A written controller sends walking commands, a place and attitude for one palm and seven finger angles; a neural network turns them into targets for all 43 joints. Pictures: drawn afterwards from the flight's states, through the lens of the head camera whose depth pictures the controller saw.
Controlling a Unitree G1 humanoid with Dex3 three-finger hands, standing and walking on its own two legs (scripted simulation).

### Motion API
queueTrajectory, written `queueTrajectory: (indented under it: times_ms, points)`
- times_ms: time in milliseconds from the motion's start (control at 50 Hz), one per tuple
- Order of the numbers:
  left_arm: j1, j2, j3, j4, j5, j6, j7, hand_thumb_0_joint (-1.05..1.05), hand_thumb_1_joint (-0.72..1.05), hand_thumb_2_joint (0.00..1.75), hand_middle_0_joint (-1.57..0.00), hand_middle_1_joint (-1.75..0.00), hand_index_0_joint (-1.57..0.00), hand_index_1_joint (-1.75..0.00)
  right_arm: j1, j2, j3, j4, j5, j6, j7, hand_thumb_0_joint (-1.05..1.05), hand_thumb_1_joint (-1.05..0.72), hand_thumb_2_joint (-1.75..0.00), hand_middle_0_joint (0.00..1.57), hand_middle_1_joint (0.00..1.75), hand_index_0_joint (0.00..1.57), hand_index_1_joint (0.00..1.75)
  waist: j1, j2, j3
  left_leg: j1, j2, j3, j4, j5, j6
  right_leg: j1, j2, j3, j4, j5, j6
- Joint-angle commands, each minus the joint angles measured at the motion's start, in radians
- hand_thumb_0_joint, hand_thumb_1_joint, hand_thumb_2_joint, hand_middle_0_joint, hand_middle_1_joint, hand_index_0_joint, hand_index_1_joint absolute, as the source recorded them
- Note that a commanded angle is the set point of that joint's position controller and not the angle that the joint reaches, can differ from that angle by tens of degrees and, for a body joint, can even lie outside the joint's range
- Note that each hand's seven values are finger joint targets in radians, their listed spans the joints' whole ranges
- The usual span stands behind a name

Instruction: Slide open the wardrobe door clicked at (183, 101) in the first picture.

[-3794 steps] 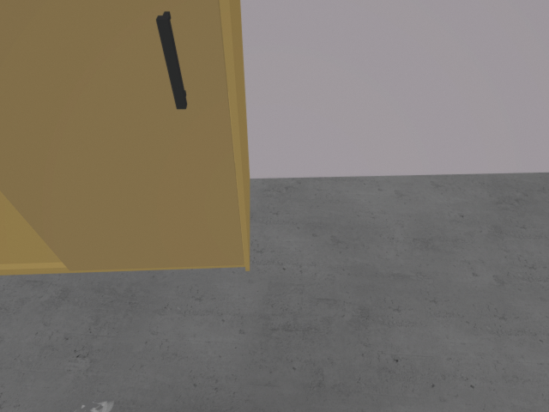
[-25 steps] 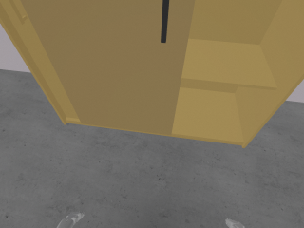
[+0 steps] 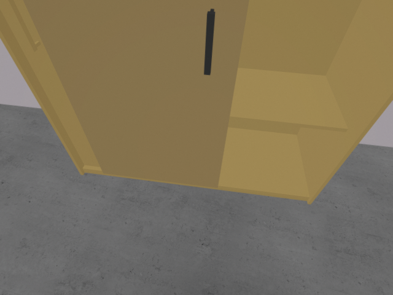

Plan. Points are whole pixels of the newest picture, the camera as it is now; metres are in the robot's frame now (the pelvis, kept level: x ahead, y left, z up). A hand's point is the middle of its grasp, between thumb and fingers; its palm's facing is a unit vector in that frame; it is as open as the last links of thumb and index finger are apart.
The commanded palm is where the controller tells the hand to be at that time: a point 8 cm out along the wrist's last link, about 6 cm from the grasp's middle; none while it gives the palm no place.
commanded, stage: let the arm hang, fingers relaxed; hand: right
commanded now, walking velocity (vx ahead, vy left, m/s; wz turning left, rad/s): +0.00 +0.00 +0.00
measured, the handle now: (209, 43) +0.80 +0.02 +0.14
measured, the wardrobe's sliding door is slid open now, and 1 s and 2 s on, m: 0.53 0.53 0.53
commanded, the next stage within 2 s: look to check the result in 0.36 s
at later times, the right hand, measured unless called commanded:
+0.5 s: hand out of the picture -0.03 -0.17 -0.18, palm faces +0.00 +0.99 -0.14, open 7.3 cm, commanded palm none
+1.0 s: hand out of the picture -0.01 -0.20 -0.18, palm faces -0.01 +0.99 -0.16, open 7.3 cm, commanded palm none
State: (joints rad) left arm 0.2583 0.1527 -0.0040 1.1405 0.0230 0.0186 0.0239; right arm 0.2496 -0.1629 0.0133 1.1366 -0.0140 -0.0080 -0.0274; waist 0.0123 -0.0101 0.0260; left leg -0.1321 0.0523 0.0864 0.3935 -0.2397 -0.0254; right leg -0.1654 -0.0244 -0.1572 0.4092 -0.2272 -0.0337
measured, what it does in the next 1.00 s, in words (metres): stands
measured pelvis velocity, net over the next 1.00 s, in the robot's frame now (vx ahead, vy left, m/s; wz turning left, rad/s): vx -0.01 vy -0.04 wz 0.01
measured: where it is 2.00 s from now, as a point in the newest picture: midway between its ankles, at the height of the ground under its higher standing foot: outside the picture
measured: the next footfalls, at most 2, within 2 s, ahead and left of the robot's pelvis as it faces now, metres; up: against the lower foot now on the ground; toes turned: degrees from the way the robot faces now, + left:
none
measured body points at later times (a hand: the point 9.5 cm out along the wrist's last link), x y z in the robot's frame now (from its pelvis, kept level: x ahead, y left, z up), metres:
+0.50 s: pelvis -0.01 -0.02 +0.00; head +0.00 -0.03 +0.45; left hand -0.03 +0.19 -0.16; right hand -0.03 -0.23 -0.17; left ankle -0.02 +0.13 -0.74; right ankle +0.00 -0.09 -0.74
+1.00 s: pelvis -0.01 -0.04 +0.00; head +0.01 -0.05 +0.45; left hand -0.02 +0.18 -0.16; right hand -0.01 -0.25 -0.17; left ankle -0.02 +0.13 -0.74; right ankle +0.00 -0.09 -0.74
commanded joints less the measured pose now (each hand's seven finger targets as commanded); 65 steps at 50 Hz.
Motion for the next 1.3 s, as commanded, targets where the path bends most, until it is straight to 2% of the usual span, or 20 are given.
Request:
queueTrajectory:
  times_ms: [0,160,300,460,620,680,760,780,900,980,1020,1080,1140,1280]
  points:
    - [0.056,0.086,0.017,-0.011,-0.002,-0.020,0.004,0.00,0.90,0.90,-0.20,-0.30,-0.20,-0.30,0.060,-0.090,-0.021,-0.013,0.003,-0.011,-0.008,0.00,-0.90,-0.90,0.20,0.30,0.20,0.30,-0.003,0.028,0.045,-0.055,0.078,-0.081,-0.082,0.106,0.026,0.010,-0.105,0.122,-0.094,0.127,0.006]
    - [0.077,0.065,0.018,-0.004,-0.001,-0.021,0.007,0.00,0.90,0.90,-0.20,-0.30,-0.20,-0.30,0.076,-0.068,-0.022,-0.005,0.003,-0.009,-0.009,0.00,-0.90,-0.90,0.20,0.30,0.20,0.30,-0.001,-0.003,0.058,-0.058,0.075,-0.083,-0.084,0.082,0.027,-0.003,-0.101,0.119,-0.108,0.090,0.003]
    - [0.095,0.065,0.021,-0.011,-0.004,-0.025,0.010,0.00,0.90,0.90,-0.20,-0.30,-0.20,-0.30,0.093,-0.058,-0.026,-0.006,0.000,-0.009,-0.011,0.00,-0.90,-0.90,0.20,0.30,0.20,0.30,0.000,0.009,0.048,-0.056,0.069,-0.078,-0.071,0.087,0.024,0.000,-0.102,0.127,-0.108,0.105,-0.005]
    - [0.097,0.062,0.024,-0.016,-0.002,-0.022,0.010,0.00,0.90,0.90,-0.20,-0.30,-0.20,-0.30,0.105,-0.044,-0.024,-0.002,-0.002,-0.003,-0.011,0.00,-0.90,-0.90,0.20,0.30,0.20,0.30,0.003,0.003,0.073,-0.084,0.067,-0.075,-0.062,0.048,0.022,-0.025,-0.098,0.135,-0.126,0.013,-0.007]
    - [0.091,0.067,0.029,-0.024,-0.004,-0.028,0.010,0.00,0.90,0.90,-0.20,-0.30,-0.20,-0.30,0.106,-0.043,-0.026,-0.005,-0.004,-0.005,-0.012,0.00,-0.90,-0.90,0.20,0.30,0.20,0.30,0.002,0.010,0.037,-0.075,0.070,-0.070,-0.045,0.083,0.017,-0.001,-0.103,0.139,-0.112,0.086,-0.015]
    - [0.090,0.069,0.028,-0.022,-0.003,-0.029,0.011,0.00,0.90,0.90,-0.20,-0.30,-0.20,-0.30,0.103,-0.041,-0.027,-0.006,-0.004,-0.002,-0.012,0.00,-0.90,-0.90,0.20,0.30,0.20,0.30,0.002,-0.010,0.044,-0.077,0.067,-0.066,-0.039,0.073,0.015,-0.008,-0.108,0.147,-0.126,0.072,-0.015]
    - [0.088,0.071,0.029,-0.023,-0.003,-0.030,0.010,0.00,0.90,0.90,-0.20,-0.30,-0.20,-0.30,0.098,-0.045,-0.028,-0.006,-0.005,-0.001,-0.012,0.00,-0.90,-0.90,0.20,0.30,0.20,0.30,0.002,0.011,0.044,-0.071,0.069,-0.066,-0.037,0.079,0.014,-0.009,-0.108,0.151,-0.130,0.081,-0.016]
    - [0.083,0.075,0.028,-0.024,-0.003,-0.030,0.011,0.00,0.90,0.90,-0.20,-0.30,-0.20,-0.30,0.099,-0.042,-0.027,-0.006,-0.005,0.000,-0.011,0.00,-0.90,-0.90,0.20,0.30,0.20,0.30,0.001,-0.004,0.053,-0.077,0.069,-0.065,-0.037,0.077,0.013,-0.010,-0.108,0.149,-0.132,0.074,-0.015]
    - [0.079,0.085,0.029,-0.027,-0.004,-0.031,0.010,0.00,0.90,0.90,-0.20,-0.30,-0.20,-0.30,0.095,-0.054,-0.029,-0.010,-0.006,0.000,-0.011,0.00,-0.90,-0.90,0.20,0.30,0.20,0.30,-0.002,0.006,0.048,-0.067,0.071,-0.063,-0.037,0.078,0.011,-0.006,-0.110,0.154,-0.136,0.093,-0.017]
    - [0.078,0.087,0.029,-0.024,-0.002,-0.031,0.010,0.00,0.90,0.90,-0.20,-0.30,-0.20,-0.30,0.085,-0.054,-0.029,-0.009,-0.006,0.003,-0.010,0.00,-0.90,-0.90,0.20,0.30,0.20,0.30,0.002,-0.011,0.052,-0.069,0.070,-0.061,-0.033,0.068,0.010,-0.009,-0.112,0.159,-0.153,0.063,-0.013]
    - [0.074,0.087,0.029,-0.026,-0.003,-0.031,0.010,0.00,0.90,0.90,-0.20,-0.30,-0.20,-0.30,0.088,-0.055,-0.029,-0.008,-0.006,0.002,-0.010,0.00,-0.90,-0.90,0.20,0.30,0.20,0.30,0.000,0.011,0.048,-0.067,0.073,-0.061,-0.036,0.075,0.011,-0.004,-0.111,0.157,-0.146,0.080,-0.015]
    - [0.078,0.087,0.028,-0.023,-0.003,-0.033,0.011,0.00,0.90,0.90,-0.20,-0.30,-0.20,-0.30,0.085,-0.055,-0.029,-0.009,-0.005,0.002,-0.010,0.00,-0.90,-0.90,0.20,0.30,0.20,0.30,0.000,-0.007,0.047,-0.066,0.073,-0.061,-0.034,0.078,0.010,0.001,-0.113,0.158,-0.152,0.091,-0.014]
    - [0.075,0.085,0.027,-0.023,-0.003,-0.033,0.010,0.00,0.90,0.90,-0.20,-0.30,-0.20,-0.30,0.089,-0.057,-0.028,-0.008,-0.005,0.001,-0.010,0.00,-0.90,-0.90,0.20,0.30,0.20,0.30,0.001,0.012,0.041,-0.064,0.077,-0.063,-0.040,0.083,0.011,0.009,-0.108,0.152,-0.142,0.102,-0.014]
    - [0.081,0.083,0.027,-0.018,-0.004,-0.034,0.011,0.00,0.90,0.90,-0.20,-0.30,-0.20,-0.30,0.088,-0.053,-0.028,-0.005,-0.005,0.002,-0.010,0.00,-0.90,-0.90,0.20,0.30,0.20,0.30,0.001,-0.006,0.043,-0.065,0.075,-0.066,-0.038,0.085,0.011,0.012,-0.109,0.153,-0.147,0.110,-0.012]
